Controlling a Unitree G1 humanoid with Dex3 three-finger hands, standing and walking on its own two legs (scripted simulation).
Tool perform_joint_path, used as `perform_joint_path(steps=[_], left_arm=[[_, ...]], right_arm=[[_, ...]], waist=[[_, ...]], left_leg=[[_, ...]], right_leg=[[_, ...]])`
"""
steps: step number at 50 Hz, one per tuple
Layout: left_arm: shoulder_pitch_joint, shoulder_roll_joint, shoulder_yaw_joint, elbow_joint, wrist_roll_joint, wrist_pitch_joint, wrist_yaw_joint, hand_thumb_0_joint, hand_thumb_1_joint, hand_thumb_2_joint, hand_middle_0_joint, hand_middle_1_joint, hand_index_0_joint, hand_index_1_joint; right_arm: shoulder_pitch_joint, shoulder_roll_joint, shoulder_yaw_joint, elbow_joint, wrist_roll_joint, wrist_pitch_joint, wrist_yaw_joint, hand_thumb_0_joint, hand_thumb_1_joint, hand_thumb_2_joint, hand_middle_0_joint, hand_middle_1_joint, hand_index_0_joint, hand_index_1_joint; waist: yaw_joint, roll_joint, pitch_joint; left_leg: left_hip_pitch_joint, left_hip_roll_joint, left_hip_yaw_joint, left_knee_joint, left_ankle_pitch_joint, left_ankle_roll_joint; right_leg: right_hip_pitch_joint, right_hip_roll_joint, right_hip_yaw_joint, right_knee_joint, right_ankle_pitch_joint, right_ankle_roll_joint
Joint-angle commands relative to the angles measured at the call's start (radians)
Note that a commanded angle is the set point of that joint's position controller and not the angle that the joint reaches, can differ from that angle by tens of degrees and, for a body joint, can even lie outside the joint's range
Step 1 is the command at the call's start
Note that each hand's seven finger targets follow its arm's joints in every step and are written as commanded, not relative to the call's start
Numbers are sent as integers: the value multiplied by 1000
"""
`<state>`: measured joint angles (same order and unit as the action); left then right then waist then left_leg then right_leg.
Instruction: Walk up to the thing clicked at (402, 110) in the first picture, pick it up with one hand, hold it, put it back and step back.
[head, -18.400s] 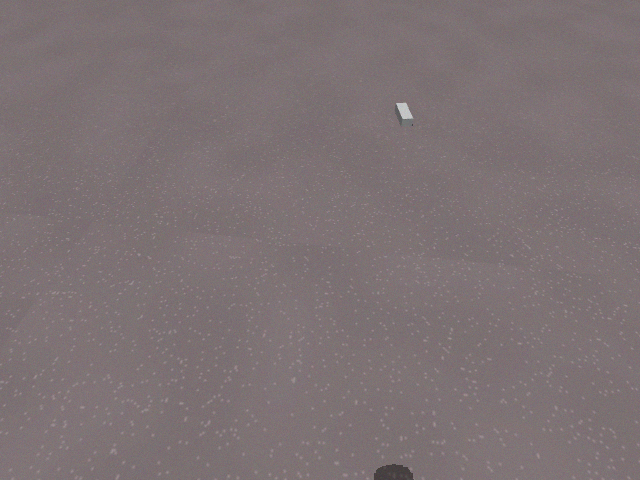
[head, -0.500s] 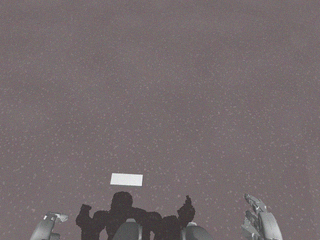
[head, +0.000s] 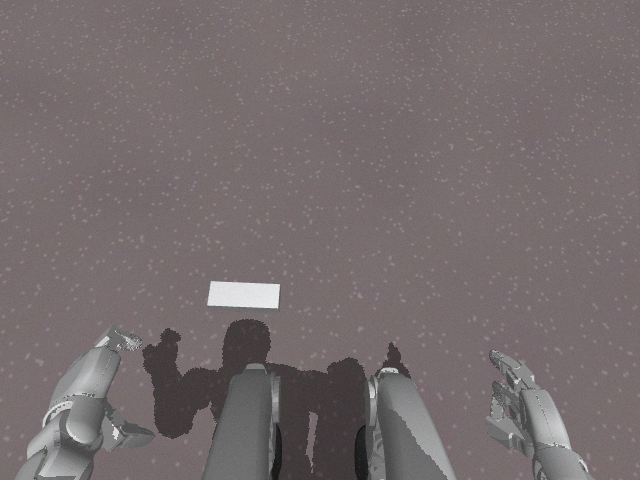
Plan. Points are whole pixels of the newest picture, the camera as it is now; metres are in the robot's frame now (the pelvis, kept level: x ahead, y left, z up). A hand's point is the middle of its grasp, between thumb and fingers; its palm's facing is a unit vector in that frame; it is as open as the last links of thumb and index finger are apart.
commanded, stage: rise first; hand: left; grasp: from above
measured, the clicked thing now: (245, 297) +0.47 +0.19 -0.55
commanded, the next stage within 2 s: none
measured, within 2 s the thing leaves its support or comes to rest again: neither
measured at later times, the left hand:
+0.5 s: hand (175, 330) +0.34 +0.27 -0.31, palm faces -0.49 -0.20 -0.85, open 14.0 cm
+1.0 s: hand (191, 311) +0.39 +0.27 -0.38, palm faces -0.47 -0.01 -0.88, open 14.2 cm
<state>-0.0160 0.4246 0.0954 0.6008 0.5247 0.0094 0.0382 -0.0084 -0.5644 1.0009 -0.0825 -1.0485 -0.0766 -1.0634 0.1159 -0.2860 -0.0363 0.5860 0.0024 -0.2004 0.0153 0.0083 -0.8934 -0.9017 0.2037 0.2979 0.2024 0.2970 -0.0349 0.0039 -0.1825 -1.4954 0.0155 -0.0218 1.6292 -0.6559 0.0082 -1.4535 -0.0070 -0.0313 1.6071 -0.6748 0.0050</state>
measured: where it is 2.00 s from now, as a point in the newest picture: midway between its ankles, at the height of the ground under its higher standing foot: outside the picture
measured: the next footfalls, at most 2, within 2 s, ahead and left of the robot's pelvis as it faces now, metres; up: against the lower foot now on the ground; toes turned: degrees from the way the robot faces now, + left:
none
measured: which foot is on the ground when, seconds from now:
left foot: down 0.00-1.00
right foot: down 0.00-1.00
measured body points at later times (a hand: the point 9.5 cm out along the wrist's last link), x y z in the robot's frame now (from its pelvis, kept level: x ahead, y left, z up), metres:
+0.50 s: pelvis -0.06 +0.00 -0.17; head +0.15 +0.02 +0.23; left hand +0.36 +0.28 -0.26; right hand +0.03 -0.28 -0.29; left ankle +0.04 +0.11 -0.54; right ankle +0.03 -0.13 -0.54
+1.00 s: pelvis -0.05 +0.00 -0.22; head +0.18 +0.05 +0.16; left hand +0.42 +0.27 -0.33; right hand +0.00 -0.28 -0.33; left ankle +0.04 +0.11 -0.54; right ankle +0.03 -0.13 -0.54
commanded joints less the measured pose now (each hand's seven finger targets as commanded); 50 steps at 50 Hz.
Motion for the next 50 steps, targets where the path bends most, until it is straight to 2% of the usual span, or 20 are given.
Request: perform_joint_path(steps=[1, 3, 4, 5, 9, 13, 16, 17, 21, 22, 24, 25, 29, 30, 31, 32, 33, 36, 44, 50], left_arm=[[-163, 264, 101, -44, 97, -90, 54, 0, -585, 987, -119, -1049, -111, -1058], [-221, 263, 89, -4, 136, -109, 59, 0, -588, 1002, -98, -1062, -90, -1070], [-282, 257, 67, -8, 155, -120, 62, 0, -592, 1004, -100, -1063, -93, -1071], [-304, 272, 77, 58, 185, -127, 69, 0, -601, 1018, -97, -1056, -85, -1069], [-507, 340, 77, 123, 271, -184, 95, 0, -607, 1030, -102, -1036, -89, -1051], [-644, 383, 82, 195, 347, -227, 133, 0, -555, 1032, -76, -1039, -69, -1047], [-772, 438, 80, 243, 399, -247, 165, 0, -535, 1046, -60, -1019, -50, -1031], [-765, 447, 86, 297, 414, -247, 175, 0, -526, 1035, -70, -1016, -60, -1027], [-873, 458, 64, 353, 471, -257, 201, 0, -533, 1039, -48, -1024, -44, -1029], [-889, 476, 65, 376, 486, -259, 207, 0, -545, 1047, -53, -1009, -45, -1019], [-885, 465, 55, 439, 505, -263, 219, 0, -544, 1043, -48, -1010, -42, -1016], [-922, 485, 55, 442, 518, -268, 225, 0, -542, 1044, -52, -991, -44, -1000], [-950, 503, 55, 483, 570, -280, 247, 0, -563, 1053, -50, -986, -40, -996], [-972, 493, 40, 499, 585, -282, 251, 0, -560, 1047, -53, -978, -44, -987], [-1016, 514, 44, 472, 596, -290, 259, 0, -567, 1051, -52, -979, -43, -988], [-997, 507, 44, 523, 616, -290, 267, 0, -571, 1053, -52, -968, -41, -979], [-1020, 530, 57, 497, 625, -294, 277, 0, -570, 1048, -54, -968, -44, -977], [-1035, 510, 35, 553, 656, -297, 295, 0, -569, 1043, -61, -957, -50, -968], [-1126, 534, 30, 570, 716, -310, 345, 0, -548, 1015, -64, -972, -62, -972], [-1134, 543, 32, 617, 747, -312, 374, 0, -550, 1010, -71, -977, -70, -978]], right_arm=[[56, -167, -76, -54, 8, -36, 6, 0, -935, -913, 200, 300, 200, 300], [65, -170, -81, -33, 3, -27, 15, 0, -923, -910, 200, 300, 200, 300], [72, -171, -87, -26, 2, -23, 18, 0, -929, -912, 200, 300, 200, 300], [85, -171, -86, -9, 0, -18, 22, 0, -924, -911, 200, 300, 200, 300], [103, -176, -92, 18, -11, 1, 35, 0, -932, -912, 200, 300, 200, 300], [128, -181, -91, 46, -22, 23, 40, 0, -879, -898, 200, 300, 200, 300], [139, -185, -88, 57, -32, 43, 40, 0, -850, -891, 200, 300, 200, 300], [140, -185, -87, 64, -36, 50, 40, 0, -854, -892, 200, 300, 200, 300], [151, -187, -79, 77, -49, 79, 44, 0, -855, -891, 200, 300, 200, 300], [150, -184, -76, 78, -49, 87, 46, 0, -860, -893, 200, 300, 200, 300], [146, -183, -69, 82, -55, 103, 53, 0, -867, -894, 200, 300, 200, 300], [148, -186, -68, 84, -60, 110, 54, 0, -864, -894, 200, 300, 200, 300], [160, -191, -63, 97, -70, 131, 59, 0, -884, -899, 200, 300, 200, 300], [166, -195, -59, 105, -74, 135, 62, 0, -886, -899, 200, 300, 200, 300], [168, -191, -56, 103, -76, 139, 64, 0, -891, -901, 200, 300, 200, 300], [180, -202, -55, 113, -81, 143, 66, 0, -890, -900, 200, 300, 200, 300], [181, -201, -55, 115, -83, 146, 68, 0, -896, -901, 200, 300, 200, 300], [190, -203, -51, 127, -93, 153, 75, 0, -901, -903, 200, 300, 200, 300], [198, -212, -45, 143, -117, 162, 86, 0, -904, -903, 200, 300, 200, 300], [204, -212, -36, 154, -131, 165, 88, 0, -911, -905, 199, 300, 200, 300]], waist=[[21, 92, -481], [24, 98, -537], [8, 86, -561], [9, 61, -553], [2, 65, -573], [-8, 67, -637], [-29, 78, -629], [-22, 74, -608], [-52, 112, -588], [-49, 125, -577], [-63, 115, -520], [-69, 109, -525], [-69, 154, -544], [-85, 174, -533], [-84, 205, -560], [-95, 187, -539], [-82, 203, -560], [-108, 203, -538], [-125, 256, -566], [-140, 230, -564]], left_leg=[[246, -23, -18, -74, 341, 10], [223, -22, -15, -17, 366, 12], [199, -23, -13, 11, 353, 13], [155, -23, -5, 45, 356, 19], [29, -24, -5, 114, 221, 18], [-12, -23, 5, 194, 204, 22], [-72, -25, 3, 221, 131, 24], [-88, -26, 5, 228, 105, 24], [-128, -27, -5, 260, 51, 27], [-152, -30, -3, 265, 33, 26], [-185, -29, -18, 272, -4, 27], [-194, -29, -23, 280, -16, 29], [-172, -27, -29, 315, 23, 23], [-167, -26, -30, 326, 46, 22], [-172, -30, -17, 340, 66, 22], [-177, -26, -32, 345, 66, 21], [-155, -26, -33, 349, 85, 18], [-177, -24, -34, 372, 97, 20], [-186, -19, -37, 414, 100, 19], [-209, -18, -34, 457, 143, 24]], right_leg=[[65, 28, 10, -56, 316, -42], [36, 28, 8, -9, 333, -42], [20, 30, 5, 5, 329, -41], [18, 31, 5, 17, 336, -38], [-73, 31, -5, 80, 229, -40], [-116, 33, -15, 131, 213, -37], [-171, 35, -24, 155, 139, -38], [-184, 37, -28, 160, 113, -38], [-268, 39, -47, 206, 64, -40], [-271, 40, -48, 216, 46, -41], [-320, 38, -62, 240, 12, -42], [-335, 37, -65, 249, 3, -42], [-390, 37, -77, 298, 47, -47], [-412, 36, -80, 312, 74, -48], [-391, 37, -75, 316, 93, -49], [-425, 38, -86, 335, 96, -49], [-428, 36, -86, 343, 109, -49], [-449, 39, -93, 363, 125, -49], [-487, 39, -104, 405, 135, -46], [-476, 47, -108, 424, 180, -42]])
